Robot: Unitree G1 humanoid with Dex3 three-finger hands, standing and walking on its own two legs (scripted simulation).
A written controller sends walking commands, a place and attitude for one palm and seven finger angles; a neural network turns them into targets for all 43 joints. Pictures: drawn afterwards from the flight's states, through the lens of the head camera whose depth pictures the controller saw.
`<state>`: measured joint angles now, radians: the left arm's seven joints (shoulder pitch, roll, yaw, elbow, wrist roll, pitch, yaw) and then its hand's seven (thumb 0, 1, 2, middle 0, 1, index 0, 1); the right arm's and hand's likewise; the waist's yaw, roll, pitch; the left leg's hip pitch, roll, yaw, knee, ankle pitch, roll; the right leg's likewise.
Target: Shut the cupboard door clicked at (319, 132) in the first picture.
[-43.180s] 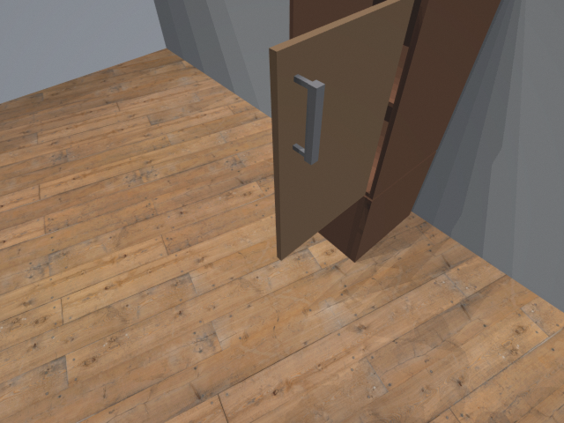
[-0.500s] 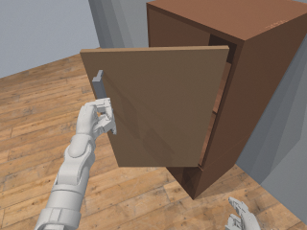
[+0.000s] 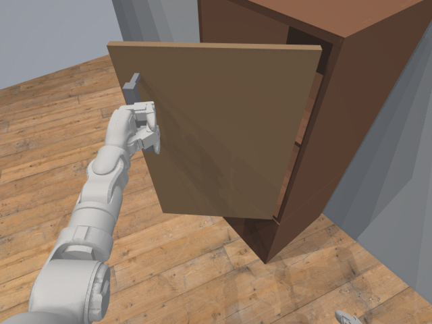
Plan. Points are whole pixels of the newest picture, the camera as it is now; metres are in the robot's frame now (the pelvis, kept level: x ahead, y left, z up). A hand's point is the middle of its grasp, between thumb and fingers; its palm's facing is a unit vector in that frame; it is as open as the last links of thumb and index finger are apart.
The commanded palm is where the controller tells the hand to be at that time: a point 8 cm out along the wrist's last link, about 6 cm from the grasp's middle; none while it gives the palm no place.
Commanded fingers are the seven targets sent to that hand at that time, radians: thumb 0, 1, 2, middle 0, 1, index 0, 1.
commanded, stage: push the door shut along its arc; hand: left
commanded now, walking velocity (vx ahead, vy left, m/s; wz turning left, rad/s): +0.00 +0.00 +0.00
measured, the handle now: (142, 114) +0.50 +0.16 +0.13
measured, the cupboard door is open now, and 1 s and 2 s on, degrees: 48 32 24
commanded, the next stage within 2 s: pull the fist back off the door in 1.26 s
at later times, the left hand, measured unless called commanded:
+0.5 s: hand (175, 115) +0.48 +0.09 +0.14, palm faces -0.25 -0.97 -0.02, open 3.1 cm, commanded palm +0.49 +0.14 +0.13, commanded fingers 0.00 0.90 0.90 -1.30 -1.50 -1.30 -1.50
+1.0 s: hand (190, 99) +0.54 +0.06 +0.14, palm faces -0.35 -0.94 -0.02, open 3.1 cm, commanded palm +0.55 +0.10 +0.13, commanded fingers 0.00 0.90 0.90 -1.30 -1.50 -1.30 -1.50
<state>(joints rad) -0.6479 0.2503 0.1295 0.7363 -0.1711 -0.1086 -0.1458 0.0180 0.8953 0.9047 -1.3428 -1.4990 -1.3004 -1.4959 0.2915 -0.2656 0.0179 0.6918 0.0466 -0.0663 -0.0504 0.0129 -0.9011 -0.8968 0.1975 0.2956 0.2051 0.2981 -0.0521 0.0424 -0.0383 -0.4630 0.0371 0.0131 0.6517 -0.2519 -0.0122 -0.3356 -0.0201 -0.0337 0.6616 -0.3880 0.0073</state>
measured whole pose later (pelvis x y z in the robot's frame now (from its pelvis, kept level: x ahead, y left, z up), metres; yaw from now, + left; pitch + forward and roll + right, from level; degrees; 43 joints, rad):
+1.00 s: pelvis +0.01 +0.01 -0.02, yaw -1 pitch +16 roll -2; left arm -1.20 0.43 0.20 1.26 -0.12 -0.18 -0.34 0.01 0.90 0.95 -1.30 -1.50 -1.30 -1.50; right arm 0.42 -0.29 0.00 0.74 0.00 -0.08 -0.03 0.01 -0.90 -0.90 0.20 0.30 0.21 0.30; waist -0.20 0.05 -0.07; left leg -0.79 0.05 0.01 0.81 -0.31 -0.01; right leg -0.65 0.00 -0.03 0.80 -0.43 0.01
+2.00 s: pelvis +0.03 -0.01 -0.01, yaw -2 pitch +13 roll +0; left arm -0.93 0.11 0.23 1.03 -0.02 -0.24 0.22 0.02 0.90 0.91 -1.30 -1.50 -1.30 -1.50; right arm 0.45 -0.26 -0.05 0.72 -0.04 -0.04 0.06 0.01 -0.90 -0.90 0.20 0.30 0.20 0.30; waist -0.14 0.07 -0.11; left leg -0.62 0.07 0.04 0.70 -0.30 -0.03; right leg -0.51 0.01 0.00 0.71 -0.42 -0.01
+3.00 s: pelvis +0.02 -0.01 +0.02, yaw -1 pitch -2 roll +1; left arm -0.08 0.21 0.05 0.04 -0.09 0.00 0.04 0.02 0.89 0.90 -1.18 -1.36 -1.18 -1.36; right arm 0.16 -0.23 0.03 0.60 0.03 0.00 -0.07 0.01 -0.90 -0.90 0.20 0.30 0.20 0.30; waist 0.01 0.06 -0.03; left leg -0.21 0.04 0.04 0.45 -0.20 -0.02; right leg -0.11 -0.01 -0.01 0.48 -0.33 0.00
